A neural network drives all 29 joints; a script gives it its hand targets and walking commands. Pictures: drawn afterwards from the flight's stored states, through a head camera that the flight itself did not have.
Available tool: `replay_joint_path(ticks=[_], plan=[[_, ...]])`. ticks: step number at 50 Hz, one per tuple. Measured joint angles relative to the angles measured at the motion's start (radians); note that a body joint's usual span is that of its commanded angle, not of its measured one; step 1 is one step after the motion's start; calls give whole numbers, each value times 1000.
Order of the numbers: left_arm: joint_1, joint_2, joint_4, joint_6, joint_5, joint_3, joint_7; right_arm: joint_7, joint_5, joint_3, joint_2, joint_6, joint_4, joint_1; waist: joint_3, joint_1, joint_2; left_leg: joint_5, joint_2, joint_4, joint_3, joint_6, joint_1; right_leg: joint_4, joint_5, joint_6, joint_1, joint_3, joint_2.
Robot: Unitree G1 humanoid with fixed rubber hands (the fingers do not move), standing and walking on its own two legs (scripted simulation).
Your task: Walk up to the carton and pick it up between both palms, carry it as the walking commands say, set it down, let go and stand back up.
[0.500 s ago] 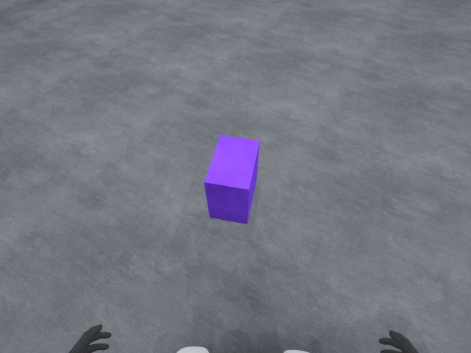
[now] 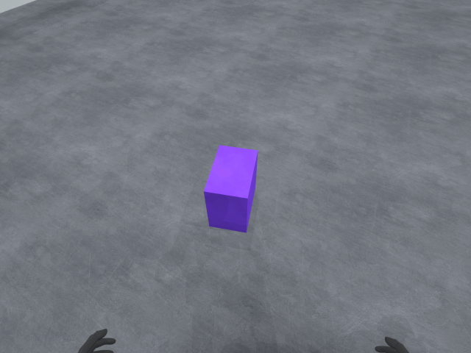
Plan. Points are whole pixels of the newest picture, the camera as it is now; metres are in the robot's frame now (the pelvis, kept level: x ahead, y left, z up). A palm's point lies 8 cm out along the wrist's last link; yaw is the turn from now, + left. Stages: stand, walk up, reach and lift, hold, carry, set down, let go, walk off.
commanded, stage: stand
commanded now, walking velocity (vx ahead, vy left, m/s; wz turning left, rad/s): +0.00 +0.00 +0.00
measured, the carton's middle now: (233, 189) +0.89 +0.05 -0.62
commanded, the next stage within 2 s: walk up in 1.12 s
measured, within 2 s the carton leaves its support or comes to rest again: neither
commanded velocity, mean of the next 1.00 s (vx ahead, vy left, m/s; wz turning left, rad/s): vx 0.00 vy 0.00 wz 0.00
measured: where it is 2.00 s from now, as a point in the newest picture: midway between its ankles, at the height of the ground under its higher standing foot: outside the picture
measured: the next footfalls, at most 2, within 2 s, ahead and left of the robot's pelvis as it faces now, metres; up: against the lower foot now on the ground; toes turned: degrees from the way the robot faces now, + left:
right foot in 1.76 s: +0.21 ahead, -0.10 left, +0.00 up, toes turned -8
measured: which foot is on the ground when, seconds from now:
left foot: down 0.00-1.00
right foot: down 0.00-1.00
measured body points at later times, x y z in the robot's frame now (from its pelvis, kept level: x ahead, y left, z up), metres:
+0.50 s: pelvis -0.01 +0.00 +0.02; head -0.01 +0.00 +0.47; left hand +0.07 +0.29 -0.11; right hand +0.08 -0.28 -0.12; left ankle +0.00 +0.12 -0.72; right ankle +0.00 -0.12 -0.72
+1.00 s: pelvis -0.01 +0.01 +0.02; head +0.00 +0.01 +0.47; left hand +0.07 +0.30 -0.11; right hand +0.07 -0.28 -0.11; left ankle +0.00 +0.12 -0.72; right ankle +0.00 -0.12 -0.72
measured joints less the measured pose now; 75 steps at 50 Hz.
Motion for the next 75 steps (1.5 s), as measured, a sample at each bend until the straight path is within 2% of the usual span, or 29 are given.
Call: replay_joint_path(ticks=[24, 55, 67, 70, 72, 73, 75], plan=[[-3, 7, 128, -6, -6, -10, -9, 7, -2, 5, 2, -7, 136, -8, -10, 5, -3, 134, -3, -229, 2, 2, 110, -227, 133, 5, 109, -1, -2], [-4, 12, 145, -1, -10, -15, -6, 11, 5, 0, -8, -5, 169, -15, -15, -2, -8, 166, -15, -290, -7, 11, 131, -296, 165, 17, 139, -7, -14], [-6, 15, 150, 4, -7, -10, -7, 9, 5, 3, -4, -5, 177, -20, -12, 3, -9, 162, -18, -295, -7, 13, 137, -295, 158, 20, 143, -6, -18], [23, 7, 121, 17, 1, 14, -10, 25, -1, -8, -4, 18, 143, 9, -46, 3, -5, -21, -11, -144, 10, 4, 50, -215, 80, 14, 88, -15, -27], [46, 6, 113, 22, 6, 21, -13, 33, -4, -10, 6, 17, 129, 29, -52, 4, -14, -65, 1, -61, 38, -4, 14, -173, 77, 22, 74, -21, -40], [58, 2, 115, 24, 7, 24, -14, 35, -3, -10, 11, 11, 125, 39, -54, 0, -13, -61, 9, -68, 47, 0, 17, -147, 67, 28, 69, -25, -43], [84, -7, 129, 31, 10, 25, -19, 31, -3, -12, 27, -8, 123, 62, -60, -12, -21, 48, 1, -94, 57, 17, 31, -40, -18, 31, 40, -18, -57]])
